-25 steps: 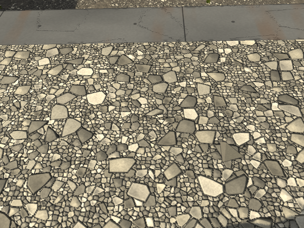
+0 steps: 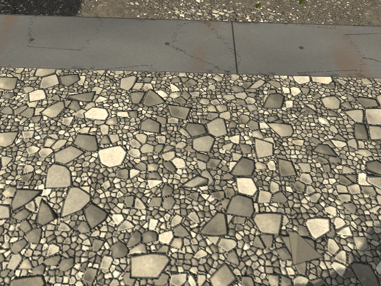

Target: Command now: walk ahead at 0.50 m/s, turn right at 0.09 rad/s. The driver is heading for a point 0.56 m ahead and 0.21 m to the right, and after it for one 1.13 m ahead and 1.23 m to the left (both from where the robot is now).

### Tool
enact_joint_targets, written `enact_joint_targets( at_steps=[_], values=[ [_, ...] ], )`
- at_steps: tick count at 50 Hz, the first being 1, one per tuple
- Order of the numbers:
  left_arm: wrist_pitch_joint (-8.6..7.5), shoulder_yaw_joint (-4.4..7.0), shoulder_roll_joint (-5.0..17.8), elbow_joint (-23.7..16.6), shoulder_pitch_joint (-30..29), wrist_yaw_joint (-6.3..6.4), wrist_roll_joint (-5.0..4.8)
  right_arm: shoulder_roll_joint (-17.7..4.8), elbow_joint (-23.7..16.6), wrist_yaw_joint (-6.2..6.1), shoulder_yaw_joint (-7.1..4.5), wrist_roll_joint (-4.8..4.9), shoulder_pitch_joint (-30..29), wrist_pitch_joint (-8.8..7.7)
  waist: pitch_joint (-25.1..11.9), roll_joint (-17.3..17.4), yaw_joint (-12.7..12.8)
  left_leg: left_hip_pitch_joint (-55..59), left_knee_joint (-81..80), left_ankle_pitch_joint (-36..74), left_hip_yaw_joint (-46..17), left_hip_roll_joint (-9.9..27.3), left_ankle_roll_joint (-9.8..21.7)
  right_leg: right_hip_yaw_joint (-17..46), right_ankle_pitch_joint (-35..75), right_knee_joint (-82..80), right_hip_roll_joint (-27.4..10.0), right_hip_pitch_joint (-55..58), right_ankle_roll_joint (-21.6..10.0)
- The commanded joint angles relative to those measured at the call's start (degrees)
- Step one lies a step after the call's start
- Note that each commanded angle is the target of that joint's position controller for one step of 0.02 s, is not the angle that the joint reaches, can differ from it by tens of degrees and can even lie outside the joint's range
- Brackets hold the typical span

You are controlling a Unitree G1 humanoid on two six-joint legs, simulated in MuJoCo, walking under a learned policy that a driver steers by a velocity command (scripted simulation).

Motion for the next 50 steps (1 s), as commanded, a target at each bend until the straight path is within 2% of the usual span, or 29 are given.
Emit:
enact_joint_targets(
  at_steps=[1,2,5,8,11,14,17,18,20,21,22,23,24,25,26,27,28,29,31,33,34,38,40,43,45,47,48,49,50],
  values=[
    [0.30,1.54,3.9,-3.0,2.0,0.45,-0.10,-4.0,-1.4,0.07,-0.73,-0.83,1.7,-0.91,-4.5,5.8,0.5,12.1,-17.3,4.6,-17.3,15.5,8.9,3.1,6.3,0.0,-6.5,-11.1,-0.4],
    [1.03,1.51,2.9,-2.7,2.6,0.53,-0.28,-4.5,-0.7,-0.11,-0.87,-0.78,2.6,-1.12,-3.6,5.8,0.8,10.6,-18.6,5.9,-14.8,15.2,9.0,2.9,6.9,-1.1,-6.7,-11.0,-0.2],
    [2.04,1.96,3.3,-4.3,-1.9,0.75,-0.11,-6.7,1.0,-1.22,-1.54,-1.16,5.3,-1.38,-0.6,4.4,0.2,11.0,-20.6,9.7,-9.7,15.3,8.7,4.9,13.6,-6.2,-6.3,-17.0,0.7],
    [1.81,2.25,3.1,-5.6,-5.6,0.36,0.11,-6.9,1.7,-2.12,-1.50,-1.17,6.5,-1.10,0.2,4.2,-0.6,13.8,-21.0,12.5,-5.0,14.8,7.1,6.1,22.1,-14.0,-4.6,-20.4,1.0],
    [1.54,1.84,2.2,-7.3,-10.5,-0.53,0.35,-7.1,1.9,-2.70,-1.29,-0.92,6.9,-0.95,1.4,4.3,-2.1,14.8,-21.7,13.0,-0.2,13.9,5.4,2.7,28.5,-22.7,-3.7,-18.8,0.9],
    [1.56,1.07,1.0,-9.8,-15.8,-1.54,0.46,-7.6,3.4,-3.10,-1.41,-0.62,10.3,-0.30,3.5,3.5,-4.3,20.4,-20.8,15.1,2.1,15.5,5.0,0.4,28.4,-27.9,-3.5,-20.8,0.4],
    [1.59,0.76,0.8,-12.8,-19.5,-2.74,0.31,-8.5,4.1,-3.28,-1.78,-0.14,12.0,1.07,4.5,3.4,-5.1,27.5,-17.0,20.6,3.7,17.9,4.8,-2.3,22.4,-30.7,-2.8,-23.4,-0.6],
    [1.60,0.81,1.0,-13.7,-19.8,-3.18,0.22,-9.0,4.0,-3.39,-1.95,0.04,11.6,1.53,4.4,3.8,-4.6,28.6,-15.0,24.9,4.4,18.5,4.4,-3.6,19.5,-31.4,-2.2,-22.5,-1.2],
    [1.73,1.57,2.6,-14.6,-17.5,-3.83,0.17,-10.6,2.9,-3.83,-2.41,0.27,9.6,2.25,1.5,6.2,-2.1,29.0,-8.3,43.6,6.5,18.5,3.1,-7.5,13.8,-31.7,1.0,-15.0,-3.2],
    [1.90,2.39,4.1,-14.2,-13.5,-3.94,0.16,-11.4,2.4,-4.13,-2.66,0.31,8.8,2.65,-1.4,7.6,0.4,28.4,-1.8,52.7,7.3,18.2,2.5,-9.1,11.3,-31.3,3.3,-8.8,-4.4],
    [1.98,3.81,6.6,-12.6,-5.6,-3.80,-0.01,-11.9,1.8,-4.31,-2.74,0.46,7.3,3.02,-5.6,7.4,4.9,25.4,8.7,55.4,8.4,16.8,1.2,-9.6,13.1,-34.4,5.7,2.1,-6.3],
    [2.25,5.92,11.1,-10.4,4.1,-2.81,0.10,-11.6,0.8,-4.37,-2.48,0.45,6.9,2.72,-10.7,4.0,9.4,14.1,24.0,43.5,8.6,14.2,-1.1,-2.6,15.3,-37.8,3.4,19.3,-9.1],
    [2.43,7.11,17.1,-9.8,7.1,-1.79,0.00,-3.7,-1.8,-3.31,-0.20,-1.47,10.8,1.22,-15.5,-10.6,5.1,-11.2,45.7,-5.9,6.8,3.9,-4.5,25.6,12.6,-40.0,-11.4,39.5,-17.9],
    [1.78,6.07,15.3,-11.1,7.8,-1.86,0.67,-4.7,-3.3,-2.21,0.20,0.19,9.3,-1.71,-23.7,-9.7,5.4,-21.6,56.3,-24.9,-6.8,-1.6,-4.3,47.7,9.8,-49.5,-18.6,47.2,-23.9],
    [1.41,5.05,11.4,-11.0,6.6,-1.79,1.17,-8.0,-5.0,-1.53,-0.80,2.15,3.1,-3.35,-17.8,-5.8,6.9,-26.9,56.0,-20.3,-10.3,2.3,-2.6,38.7,12.5,-50.0,-15.8,44.2,-19.9],
    [1.12,4.36,8.8,-11.7,2.7,-1.74,0.71,-8.0,-5.6,-1.53,-0.65,2.22,1.1,-3.96,-12.0,-1.8,4.9,-26.0,51.0,-15.1,-9.6,5.0,-1.7,29.4,16.6,-50.0,-13.0,35.5,-17.3],
    [1.03,3.83,7.2,-12.9,-1.7,-1.89,0.64,-7.7,-5.1,-2.01,-1.01,1.00,0.7,-3.81,-8.1,2.4,2.1,-22.3,45.6,-12.4,-8.9,7.0,-2.0,23.7,21.4,-50.8,-10.6,26.4,-15.4],
    [0.99,3.16,5.5,-13.9,-4.3,-1.80,0.85,-8.5,-5.0,-2.29,-1.68,0.26,1.3,-2.96,-6.4,2.4,0.1,-18.2,41.8,-10.8,-8.8,8.4,-2.5,20.1,25.1,-52.3,-8.7,20.2,-14.4],
    [0.92,3.22,6.4,-14.6,-4.9,-1.38,0.86,-7.4,-5.8,-2.34,-1.91,-0.42,2.6,-1.27,-5.2,1.0,-1.8,-14.5,37.0,-9.3,-8.2,8.8,-4.2,18.1,27.9,-54.4,-7.4,13.8,-14.7],
    [0.80,3.70,8.4,-14.6,-3.4,-0.60,0.74,-6.2,-6.9,-2.70,-1.72,-1.04,0.4,-0.36,-3.8,0.3,-1.7,-14.4,30.8,-5.3,-7.0,8.2,-6.1,15.1,30.1,-55.4,-6.1,10.0,-14.5],
    [0.82,3.70,8.7,-14.3,-2.7,-0.16,0.78,-5.7,-7.3,-2.73,-1.51,-1.01,-1.1,-0.16,-3.2,-0.4,-1.3,-15.3,26.7,-1.7,-6.3,8.0,-6.7,13.1,30.7,-55.8,-5.7,9.8,-14.0],
    [0.82,3.09,7.6,-12.5,1.0,0.27,0.89,-3.9,-8.2,-1.91,-0.44,-0.24,-7.5,-0.36,-2.1,-3.1,2.7,-12.1,10.5,15.0,-4.6,6.8,-5.7,7.2,27.0,-56.2,-3.5,10.4,-9.9],
    [0.51,3.06,8.2,-11.5,2.4,0.07,1.02,-4.4,-9.0,-1.48,-0.27,0.43,-10.4,-0.46,-0.8,-3.5,4.2,-12.4,7.4,18.1,-4.4,6.5,-4.5,7.8,22.7,-57.0,-5.4,12.7,-9.5],
    [0.57,3.12,8.8,-9.8,4.1,0.08,1.25,-5.7,-10.8,-0.53,-0.29,0.82,-13.7,-0.76,1.2,-2.6,5.3,-18.7,4.9,14.0,-5.1,6.4,-2.2,8.5,24.7,-55.4,-9.3,22.0,-9.2],
    [1.06,3.30,9.3,-9.0,4.4,0.43,1.30,-5.9,-11.8,0.46,-0.16,0.95,-14.3,-1.05,1.7,-2.4,4.9,-21.4,4.2,9.0,-5.0,5.9,-0.5,7.8,30.1,-53.2,-11.3,27.3,-8.4],
    [1.55,3.44,10.1,-9.3,2.5,0.80,1.34,-6.6,-11.6,1.21,-0.39,1.06,-11.4,-1.05,-0.1,-3.2,2.9,-16.7,3.6,4.2,-3.5,4.0,1.3,5.2,42.0,-49.5,-11.3,28.8,-6.9],
    [1.78,3.55,10.7,-9.6,1.4,0.93,1.45,-7.7,-10.9,1.22,-0.95,0.95,-8.0,-0.86,-2.9,-3.9,1.0,-10.5,3.9,2.7,-1.6,1.8,2.3,3.7,52.3,-45.7,-10.6,28.4,-6.1],
    [2.17,3.41,10.8,-10.0,0.1,1.07,1.43,-9.3,-9.0,1.04,-1.98,0.74,-1.2,-0.67,-7.0,-3.1,-2.8,-0.8,2.3,4.2,0.2,-0.7,3.7,1.1,60.4,-37.4,-8.4,26.8,-4.9],
    [2.19,2.96,10.2,-10.9,-0.6,1.33,1.70,-11.9,-7.1,0.65,-3.16,0.47,7.5,-0.41,-11.9,-0.8,-6.7,13.2,2.5,7.4,-4.9,2.0,6.1,-0.9,55.9,-25.0,-6.1,19.0,-2.9]
  ],
)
